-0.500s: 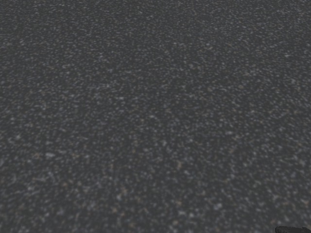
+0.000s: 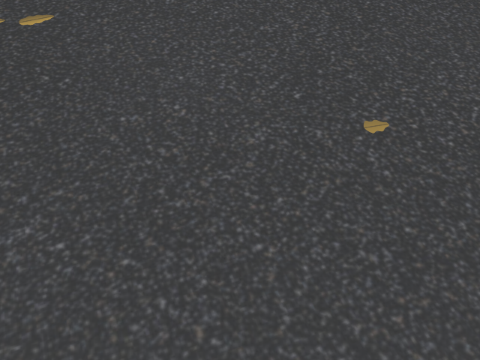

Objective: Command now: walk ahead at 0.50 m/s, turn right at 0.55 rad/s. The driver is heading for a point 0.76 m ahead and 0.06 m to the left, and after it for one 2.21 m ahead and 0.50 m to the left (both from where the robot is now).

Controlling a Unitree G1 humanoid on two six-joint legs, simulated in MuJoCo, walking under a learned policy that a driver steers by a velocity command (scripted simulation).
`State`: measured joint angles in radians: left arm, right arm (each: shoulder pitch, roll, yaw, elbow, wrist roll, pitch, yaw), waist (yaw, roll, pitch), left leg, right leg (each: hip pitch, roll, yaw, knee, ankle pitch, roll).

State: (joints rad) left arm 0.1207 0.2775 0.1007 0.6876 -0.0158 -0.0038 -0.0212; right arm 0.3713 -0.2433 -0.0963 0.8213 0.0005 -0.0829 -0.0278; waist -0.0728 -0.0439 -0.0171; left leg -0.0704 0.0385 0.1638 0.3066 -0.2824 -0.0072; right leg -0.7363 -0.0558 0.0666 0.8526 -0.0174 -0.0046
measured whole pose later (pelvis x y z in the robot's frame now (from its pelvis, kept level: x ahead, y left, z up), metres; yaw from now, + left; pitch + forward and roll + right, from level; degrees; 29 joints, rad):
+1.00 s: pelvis +0.56 -0.03 +0.01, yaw -5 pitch +2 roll +1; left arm 0.11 0.27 0.07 0.77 0.00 -0.06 0.01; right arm 0.35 -0.25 -0.05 0.87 0.01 -0.08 0.01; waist -0.07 -0.04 0.01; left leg -0.12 -0.07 0.02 0.25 -0.17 0.07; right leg -0.68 -0.12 0.07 0.78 -0.02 0.01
